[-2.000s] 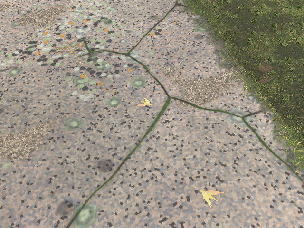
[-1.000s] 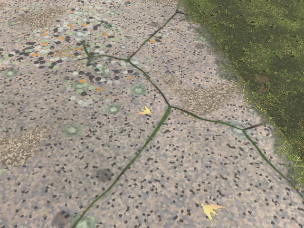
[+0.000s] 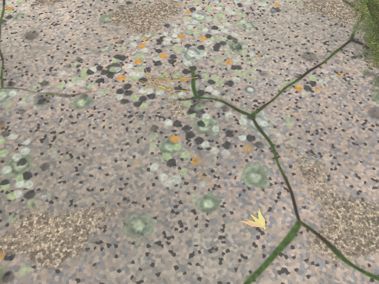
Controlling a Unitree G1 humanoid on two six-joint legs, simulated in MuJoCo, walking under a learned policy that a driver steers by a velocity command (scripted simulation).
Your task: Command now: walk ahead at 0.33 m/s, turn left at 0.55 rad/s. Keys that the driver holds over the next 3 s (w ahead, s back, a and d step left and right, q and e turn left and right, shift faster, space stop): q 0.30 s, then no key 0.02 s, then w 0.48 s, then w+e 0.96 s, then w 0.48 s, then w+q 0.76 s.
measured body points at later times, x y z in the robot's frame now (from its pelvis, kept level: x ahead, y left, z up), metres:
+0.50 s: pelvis +0.20 -0.03 +0.01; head +0.22 -0.04 +0.46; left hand +0.26 +0.27 -0.09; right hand +0.40 -0.26 -0.10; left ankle +0.10 +0.07 -0.66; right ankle +0.28 -0.12 -0.72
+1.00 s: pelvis +0.35 +0.07 +0.02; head +0.36 +0.09 +0.47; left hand +0.40 +0.36 -0.10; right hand +0.49 -0.18 -0.08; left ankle +0.29 +0.15 -0.72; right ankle +0.43 -0.08 -0.64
